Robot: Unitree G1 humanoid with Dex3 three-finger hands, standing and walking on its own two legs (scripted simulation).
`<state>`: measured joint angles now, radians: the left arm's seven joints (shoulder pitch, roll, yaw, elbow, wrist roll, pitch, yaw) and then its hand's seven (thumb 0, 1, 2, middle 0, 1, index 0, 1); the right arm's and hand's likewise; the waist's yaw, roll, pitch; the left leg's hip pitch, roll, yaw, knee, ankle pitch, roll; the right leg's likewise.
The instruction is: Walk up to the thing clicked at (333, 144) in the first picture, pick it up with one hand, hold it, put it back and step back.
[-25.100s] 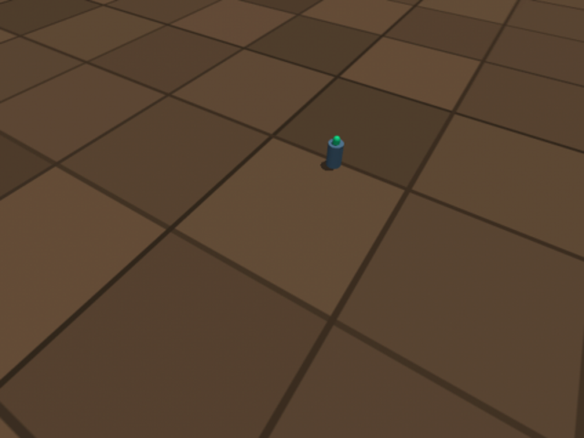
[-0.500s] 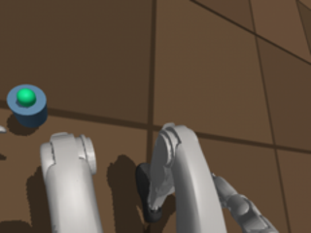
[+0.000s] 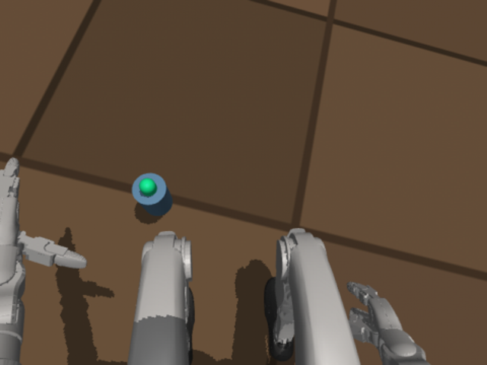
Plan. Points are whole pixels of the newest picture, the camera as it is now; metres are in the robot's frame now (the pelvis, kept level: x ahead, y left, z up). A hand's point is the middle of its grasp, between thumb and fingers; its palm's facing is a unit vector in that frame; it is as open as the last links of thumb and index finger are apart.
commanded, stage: home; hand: left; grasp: from the side
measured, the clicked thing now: (152, 193) +0.45 +0.21 -0.36
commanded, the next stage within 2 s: none
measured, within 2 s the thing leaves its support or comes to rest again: neither
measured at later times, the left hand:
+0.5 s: hand (14, 246) +0.27 +0.23 +0.13, palm faces +0.17 -0.91 -0.37, open 17.4 cm
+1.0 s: hand out of the picture +0.23 +0.20 +0.22, palm faces +0.20 -0.93 -0.30, open 17.6 cm
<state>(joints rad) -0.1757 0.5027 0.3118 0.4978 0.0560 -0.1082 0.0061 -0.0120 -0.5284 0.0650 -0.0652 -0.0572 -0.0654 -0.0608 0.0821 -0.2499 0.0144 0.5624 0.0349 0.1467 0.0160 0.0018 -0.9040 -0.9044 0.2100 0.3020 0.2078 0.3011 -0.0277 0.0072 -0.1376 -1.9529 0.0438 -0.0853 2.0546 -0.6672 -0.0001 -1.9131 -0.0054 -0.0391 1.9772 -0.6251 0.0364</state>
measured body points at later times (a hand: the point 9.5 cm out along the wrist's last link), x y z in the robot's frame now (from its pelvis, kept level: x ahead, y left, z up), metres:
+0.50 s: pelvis +0.07 -0.01 +0.22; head +0.15 +0.01 +0.66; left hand +0.26 +0.28 +0.15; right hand +0.24 -0.25 +0.12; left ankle +0.08 +0.12 -0.41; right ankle +0.10 -0.13 -0.41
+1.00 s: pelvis +0.09 +0.00 +0.27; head +0.11 +0.00 +0.72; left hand +0.22 +0.25 +0.24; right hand +0.28 -0.22 +0.21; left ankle +0.08 +0.12 -0.41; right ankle +0.10 -0.13 -0.41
